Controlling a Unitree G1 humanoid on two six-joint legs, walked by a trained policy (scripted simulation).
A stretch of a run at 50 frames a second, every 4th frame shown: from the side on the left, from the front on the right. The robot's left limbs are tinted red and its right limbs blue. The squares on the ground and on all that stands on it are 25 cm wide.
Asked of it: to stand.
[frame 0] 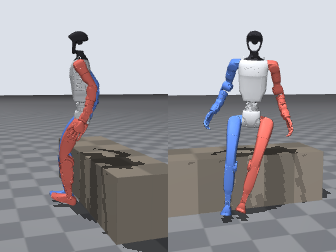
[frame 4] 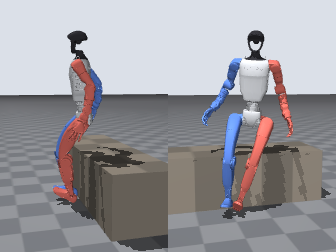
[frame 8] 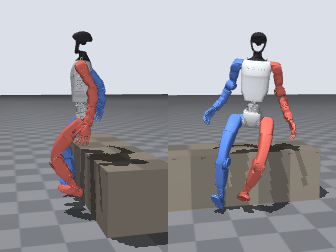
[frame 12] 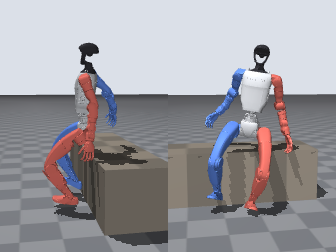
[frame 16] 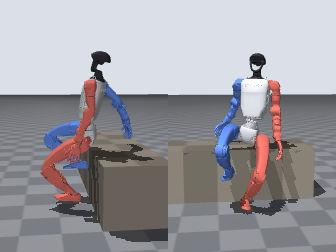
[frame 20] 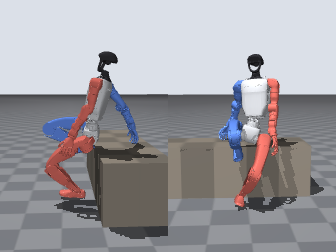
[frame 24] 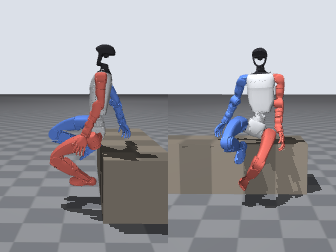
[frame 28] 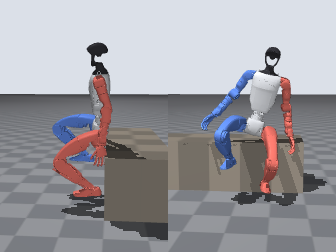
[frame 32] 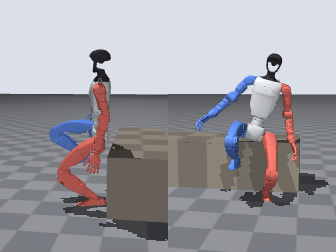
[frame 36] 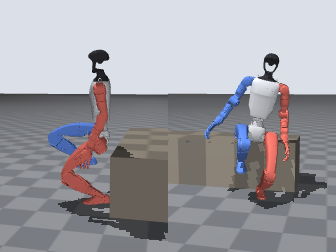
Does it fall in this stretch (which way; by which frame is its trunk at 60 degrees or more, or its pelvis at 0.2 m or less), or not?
no
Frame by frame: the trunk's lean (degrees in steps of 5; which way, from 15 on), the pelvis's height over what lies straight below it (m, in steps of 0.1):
0: 5, 0.8
4: 5, 0.8
8: 5, 0.7
12: 10, 0.7
16: 15 backward, 0.6
20: 15 backward, 0.6
24: 10, 0.6
28: 15 to its left, 0.6
32: 15 to its left, 0.6
36: 15 to its left, 0.6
